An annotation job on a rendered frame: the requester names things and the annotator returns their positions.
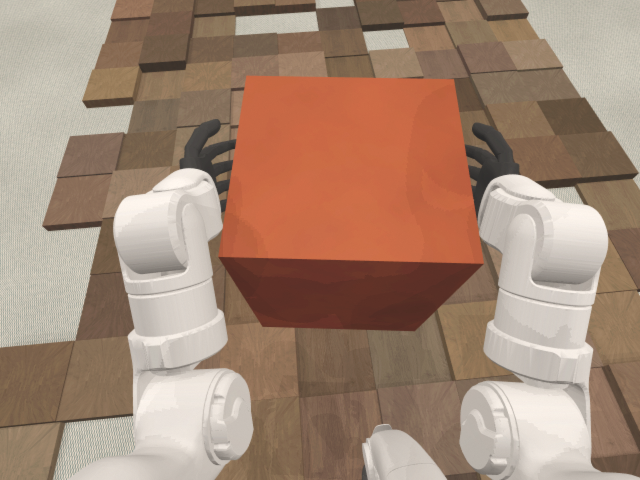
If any robot right thigh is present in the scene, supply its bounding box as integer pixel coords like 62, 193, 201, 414
362, 430, 447, 480

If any left robot hand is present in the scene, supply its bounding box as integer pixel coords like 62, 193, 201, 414
180, 119, 236, 213

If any robot right forearm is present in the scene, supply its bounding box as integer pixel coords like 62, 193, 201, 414
478, 174, 608, 447

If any right robot hand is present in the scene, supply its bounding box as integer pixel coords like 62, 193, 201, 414
465, 123, 519, 224

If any carton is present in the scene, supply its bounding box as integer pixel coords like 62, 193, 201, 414
218, 76, 484, 331

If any robot left forearm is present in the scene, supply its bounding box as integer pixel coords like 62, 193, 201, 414
113, 168, 228, 442

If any right robot shin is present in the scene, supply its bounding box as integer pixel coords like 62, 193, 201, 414
372, 424, 392, 435

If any robot left upper arm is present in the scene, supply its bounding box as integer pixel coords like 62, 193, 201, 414
68, 368, 253, 480

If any robot right upper arm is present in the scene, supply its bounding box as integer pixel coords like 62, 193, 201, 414
459, 381, 640, 480

